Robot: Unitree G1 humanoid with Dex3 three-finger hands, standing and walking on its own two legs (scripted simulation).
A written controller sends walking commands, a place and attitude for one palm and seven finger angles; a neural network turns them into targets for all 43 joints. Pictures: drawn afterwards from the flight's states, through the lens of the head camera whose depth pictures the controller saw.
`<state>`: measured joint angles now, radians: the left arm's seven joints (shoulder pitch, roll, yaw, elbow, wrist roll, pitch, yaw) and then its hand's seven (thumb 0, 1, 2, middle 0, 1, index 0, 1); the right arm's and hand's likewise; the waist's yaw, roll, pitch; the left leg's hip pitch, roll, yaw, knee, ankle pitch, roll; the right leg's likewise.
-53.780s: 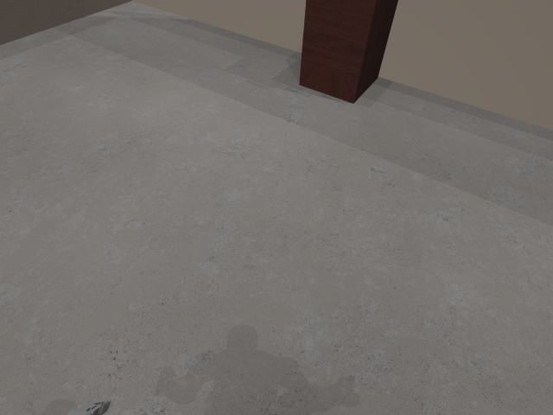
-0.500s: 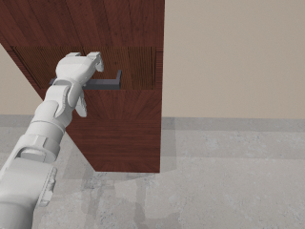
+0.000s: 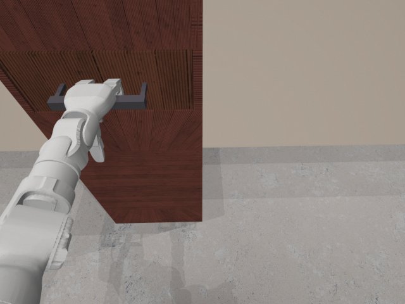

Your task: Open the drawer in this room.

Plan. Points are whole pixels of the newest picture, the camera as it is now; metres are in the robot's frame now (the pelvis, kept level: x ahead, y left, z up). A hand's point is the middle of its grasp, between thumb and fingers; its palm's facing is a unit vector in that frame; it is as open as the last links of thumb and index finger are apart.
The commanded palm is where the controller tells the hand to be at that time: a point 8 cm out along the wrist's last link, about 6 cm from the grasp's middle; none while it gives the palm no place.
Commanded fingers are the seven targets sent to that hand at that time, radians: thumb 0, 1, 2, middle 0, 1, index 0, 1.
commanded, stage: lower the fingers behind the handle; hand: left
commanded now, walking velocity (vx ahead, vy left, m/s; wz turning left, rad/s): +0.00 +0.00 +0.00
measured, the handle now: (100, 95) +0.52 +0.21 +0.11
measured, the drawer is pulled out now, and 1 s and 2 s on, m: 0.00 0.00 0.07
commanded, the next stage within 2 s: close the thumb around the handle in 0.34 s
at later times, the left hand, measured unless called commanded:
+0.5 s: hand (97, 114) +0.48 +0.21 +0.10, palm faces -0.03 -0.02 -1.00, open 13.7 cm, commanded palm +0.46 +0.21 +0.15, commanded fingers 0.00 -0.28 0.40 -0.32 -1.22 -0.32 -1.22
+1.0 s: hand (101, 114) +0.48 +0.21 +0.09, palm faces -0.03 -0.02 -1.00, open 6.4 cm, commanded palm +0.46 +0.21 +0.15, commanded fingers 0.00 0.90 0.90 -0.40 -1.35 -0.40 -1.35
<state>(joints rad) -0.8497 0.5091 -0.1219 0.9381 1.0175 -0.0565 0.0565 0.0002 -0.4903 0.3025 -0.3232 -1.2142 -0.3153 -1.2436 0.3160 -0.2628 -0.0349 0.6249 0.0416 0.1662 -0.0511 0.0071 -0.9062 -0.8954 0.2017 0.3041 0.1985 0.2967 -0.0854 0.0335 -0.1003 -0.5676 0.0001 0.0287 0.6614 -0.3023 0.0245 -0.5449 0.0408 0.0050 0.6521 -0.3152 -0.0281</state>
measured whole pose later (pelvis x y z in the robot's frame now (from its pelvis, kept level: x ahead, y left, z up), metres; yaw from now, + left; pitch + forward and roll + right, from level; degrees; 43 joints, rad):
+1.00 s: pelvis +0.02 +0.00 +0.00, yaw +1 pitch +12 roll +0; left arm -0.79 0.46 -0.14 0.84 1.01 -0.02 0.11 0.00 0.58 0.76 -0.39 -1.32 -0.40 -1.32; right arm 0.30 -0.25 -0.05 0.67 0.03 0.19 -0.03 0.01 -0.91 -0.90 0.20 0.30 0.20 0.30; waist -0.05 0.05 -0.12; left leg -0.53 -0.01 0.02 0.65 -0.33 0.03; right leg -0.50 0.03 0.00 0.63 -0.34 -0.02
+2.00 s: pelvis +0.04 +0.00 +0.01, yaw +0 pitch +8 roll +0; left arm -0.33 0.45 -0.12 0.32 0.95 0.01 0.06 0.02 0.75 0.81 -0.41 -1.35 -0.42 -1.35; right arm 0.13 -0.24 -0.02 0.61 0.04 0.17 -0.03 0.01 -0.91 -0.90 0.20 0.30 0.20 0.30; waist 0.02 0.06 -0.10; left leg -0.37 -0.01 0.03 0.56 -0.32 0.02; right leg -0.36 0.04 0.02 0.57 -0.34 -0.03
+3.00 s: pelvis +0.02 -0.01 +0.01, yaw +0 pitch +3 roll +1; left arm 0.13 0.46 -0.08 -0.13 0.92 0.01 0.08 0.02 0.72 0.82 -0.41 -1.35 -0.42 -1.35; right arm 0.08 -0.23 0.01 0.61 0.01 0.12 -0.01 0.01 -0.91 -0.90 0.20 0.30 0.20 0.30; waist 0.07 0.08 -0.06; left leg -0.30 -0.01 0.03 0.55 -0.30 0.01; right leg -0.30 0.04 0.01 0.58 -0.34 -0.04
